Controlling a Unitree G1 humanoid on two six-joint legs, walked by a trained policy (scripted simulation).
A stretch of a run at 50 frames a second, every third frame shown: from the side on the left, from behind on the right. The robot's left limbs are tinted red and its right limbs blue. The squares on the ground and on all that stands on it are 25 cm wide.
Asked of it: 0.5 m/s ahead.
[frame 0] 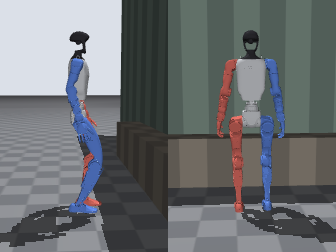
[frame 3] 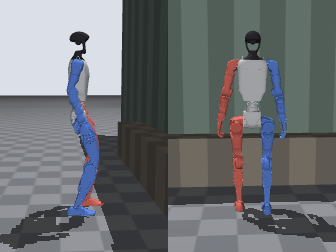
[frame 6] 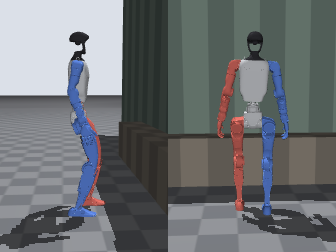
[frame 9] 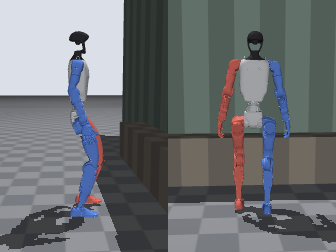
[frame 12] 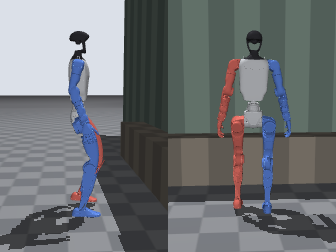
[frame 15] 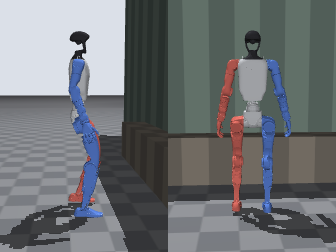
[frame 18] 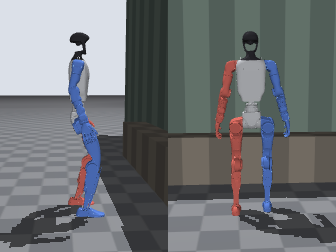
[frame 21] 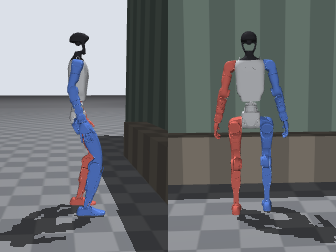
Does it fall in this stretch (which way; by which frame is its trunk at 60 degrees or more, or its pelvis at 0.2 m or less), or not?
no
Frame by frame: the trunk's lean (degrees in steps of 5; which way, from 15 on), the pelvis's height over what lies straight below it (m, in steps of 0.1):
0: 0, 0.8
3: 0, 0.8
6: 0, 0.8
9: 0, 0.8
12: 0, 0.8
15: 0, 0.8
18: 0, 0.8
21: 0, 0.8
